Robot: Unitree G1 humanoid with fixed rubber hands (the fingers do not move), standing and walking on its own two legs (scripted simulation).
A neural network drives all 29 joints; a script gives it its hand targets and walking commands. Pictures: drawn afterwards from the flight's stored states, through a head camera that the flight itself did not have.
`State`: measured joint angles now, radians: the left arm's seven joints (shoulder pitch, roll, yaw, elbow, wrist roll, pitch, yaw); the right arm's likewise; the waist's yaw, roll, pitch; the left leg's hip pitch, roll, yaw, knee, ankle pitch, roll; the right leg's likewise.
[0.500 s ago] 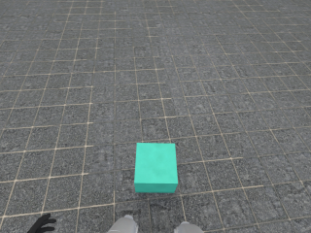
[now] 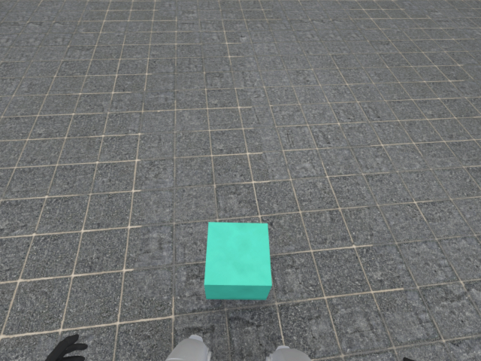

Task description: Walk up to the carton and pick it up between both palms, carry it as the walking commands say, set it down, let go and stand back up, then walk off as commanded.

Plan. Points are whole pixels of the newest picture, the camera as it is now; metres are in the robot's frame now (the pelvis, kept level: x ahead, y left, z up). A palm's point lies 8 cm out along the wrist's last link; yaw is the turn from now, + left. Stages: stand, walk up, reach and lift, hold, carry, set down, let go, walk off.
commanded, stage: walk up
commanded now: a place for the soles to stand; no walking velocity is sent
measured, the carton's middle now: (237, 261) +0.54 +0.00 -0.64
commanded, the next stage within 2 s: none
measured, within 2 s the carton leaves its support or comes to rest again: neither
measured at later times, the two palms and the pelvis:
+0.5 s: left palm (78, 349) +0.16 +0.26 -0.09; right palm out of the picture +0.12 -0.37 -0.10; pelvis +0.07 -0.05 +0.01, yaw +1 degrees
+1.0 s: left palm (77, 333) +0.18 +0.28 -0.10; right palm (424, 329) +0.21 -0.32 -0.09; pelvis +0.11 -0.03 +0.01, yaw +3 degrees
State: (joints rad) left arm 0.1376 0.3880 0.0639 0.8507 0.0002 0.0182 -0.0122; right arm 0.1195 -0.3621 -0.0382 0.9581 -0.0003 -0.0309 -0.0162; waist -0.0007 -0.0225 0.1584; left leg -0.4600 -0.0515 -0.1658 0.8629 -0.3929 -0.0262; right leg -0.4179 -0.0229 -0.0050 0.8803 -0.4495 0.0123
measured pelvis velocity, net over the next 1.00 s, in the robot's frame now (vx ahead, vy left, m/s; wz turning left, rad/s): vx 0.11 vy -0.03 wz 0.05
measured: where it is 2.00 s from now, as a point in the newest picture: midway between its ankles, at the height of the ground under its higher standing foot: outside the picture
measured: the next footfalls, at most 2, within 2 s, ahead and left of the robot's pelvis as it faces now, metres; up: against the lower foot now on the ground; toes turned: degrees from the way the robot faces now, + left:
left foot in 0.72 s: +0.22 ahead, +0.11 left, +0.00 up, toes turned -1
